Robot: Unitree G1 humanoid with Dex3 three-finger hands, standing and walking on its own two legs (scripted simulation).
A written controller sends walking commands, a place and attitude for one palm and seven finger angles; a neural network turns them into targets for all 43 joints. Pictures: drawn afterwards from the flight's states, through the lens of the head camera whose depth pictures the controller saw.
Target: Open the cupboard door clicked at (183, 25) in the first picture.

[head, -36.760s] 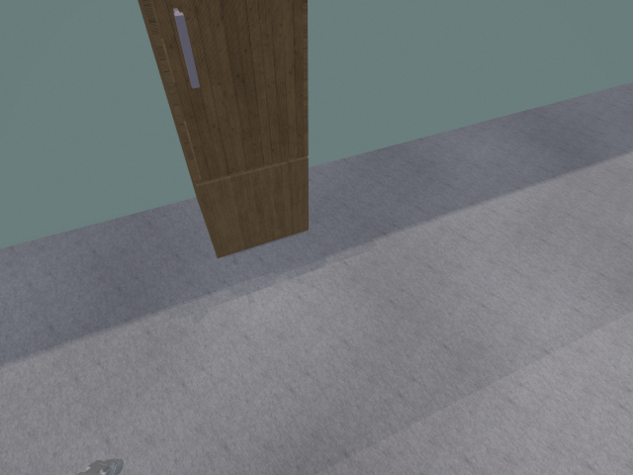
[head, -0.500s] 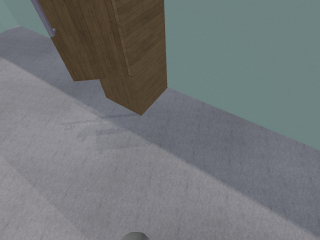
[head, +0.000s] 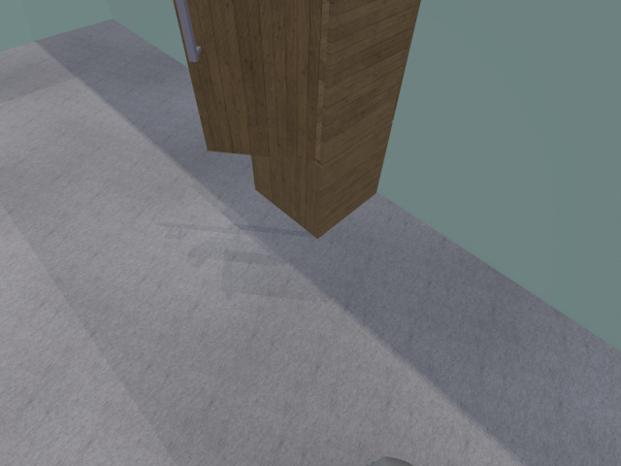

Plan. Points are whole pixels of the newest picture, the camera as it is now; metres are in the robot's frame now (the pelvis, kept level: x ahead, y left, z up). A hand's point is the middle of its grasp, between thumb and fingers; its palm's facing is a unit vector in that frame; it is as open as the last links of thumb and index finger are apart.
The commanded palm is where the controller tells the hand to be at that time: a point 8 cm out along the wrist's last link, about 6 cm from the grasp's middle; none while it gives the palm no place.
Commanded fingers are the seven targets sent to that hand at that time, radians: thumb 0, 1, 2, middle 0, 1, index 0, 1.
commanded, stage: take the last steps up to it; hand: left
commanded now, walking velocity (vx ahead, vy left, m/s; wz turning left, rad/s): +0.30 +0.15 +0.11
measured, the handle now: (189, 22) +1.03 +0.39 +0.08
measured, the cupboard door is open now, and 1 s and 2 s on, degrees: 38 38 38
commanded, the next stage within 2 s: come to a stop and stand still in 0.98 s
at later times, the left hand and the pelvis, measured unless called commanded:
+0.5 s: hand (195, 420) +0.20 +0.19 -0.16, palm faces +0.13 -0.96 -0.24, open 7.1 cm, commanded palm none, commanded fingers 0.00 0.90 0.90 -0.20 -0.30 -0.20 -0.30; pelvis +0.18 +0.00 +0.01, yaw +4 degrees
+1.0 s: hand (168, 286) +0.43 +0.31 -0.16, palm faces +0.10 -0.98 -0.20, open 7.3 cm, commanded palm none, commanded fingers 0.00 0.90 0.90 -0.20 -0.30 -0.20 -0.30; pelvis +0.37 +0.13 +0.00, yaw +2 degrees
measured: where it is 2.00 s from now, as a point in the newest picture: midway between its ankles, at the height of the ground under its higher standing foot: (274, 389)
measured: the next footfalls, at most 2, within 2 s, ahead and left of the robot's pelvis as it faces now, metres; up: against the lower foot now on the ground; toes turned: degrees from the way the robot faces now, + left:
right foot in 0.24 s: +0.20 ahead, -0.11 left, +0.00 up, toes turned -8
left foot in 0.68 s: +0.37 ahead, +0.20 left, +0.00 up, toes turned +13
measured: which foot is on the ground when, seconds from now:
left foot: down 0.00-0.26, up 0.28-0.66, down 0.68-1.00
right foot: up 0.00-0.22, down 0.24-0.70, up 0.72-1.00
